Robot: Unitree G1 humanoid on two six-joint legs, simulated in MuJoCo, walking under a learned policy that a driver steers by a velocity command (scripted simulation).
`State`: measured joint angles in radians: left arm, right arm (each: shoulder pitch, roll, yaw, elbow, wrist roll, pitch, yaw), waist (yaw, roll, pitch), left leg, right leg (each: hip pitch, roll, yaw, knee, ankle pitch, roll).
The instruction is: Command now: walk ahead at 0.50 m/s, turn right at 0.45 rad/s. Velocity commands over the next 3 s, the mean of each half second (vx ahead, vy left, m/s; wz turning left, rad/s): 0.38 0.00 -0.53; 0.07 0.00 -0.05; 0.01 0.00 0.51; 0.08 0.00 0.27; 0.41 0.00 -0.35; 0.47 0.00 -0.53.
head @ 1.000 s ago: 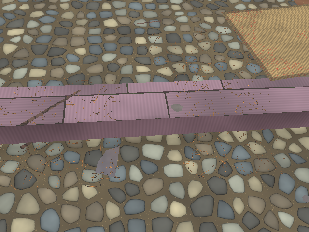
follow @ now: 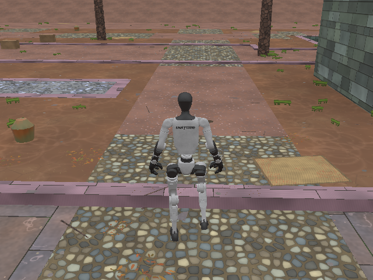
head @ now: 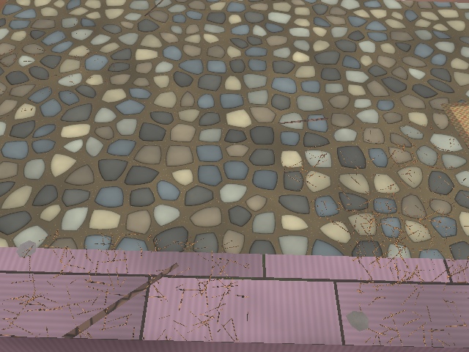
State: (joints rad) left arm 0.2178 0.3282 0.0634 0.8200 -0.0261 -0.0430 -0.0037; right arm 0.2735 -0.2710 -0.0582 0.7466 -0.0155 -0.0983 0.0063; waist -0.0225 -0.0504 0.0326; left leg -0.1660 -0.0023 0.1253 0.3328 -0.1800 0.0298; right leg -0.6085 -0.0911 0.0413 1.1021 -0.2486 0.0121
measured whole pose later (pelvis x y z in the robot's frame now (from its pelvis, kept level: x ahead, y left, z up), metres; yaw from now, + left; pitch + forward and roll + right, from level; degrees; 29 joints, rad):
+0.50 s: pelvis +0.23 -0.06 +0.00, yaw -18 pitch +2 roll +2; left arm 0.25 0.29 0.05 0.71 0.01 0.00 0.01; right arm 0.10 -0.30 -0.05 0.68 -0.01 -0.04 -0.02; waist 0.04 0.03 0.08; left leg -0.72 0.05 -0.05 1.38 -0.37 -0.11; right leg -0.29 0.09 0.07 0.44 -0.17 -0.10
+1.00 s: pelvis +0.42 -0.01 +0.04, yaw -16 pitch +2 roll -1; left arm 0.23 0.27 0.03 0.80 0.00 0.04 0.02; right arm 0.16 -0.23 0.02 0.54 -0.03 -0.02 -0.01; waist -0.02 0.01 0.03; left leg -0.76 -0.01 0.04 1.19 -0.47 0.06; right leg -0.33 0.09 0.15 1.21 -0.40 0.02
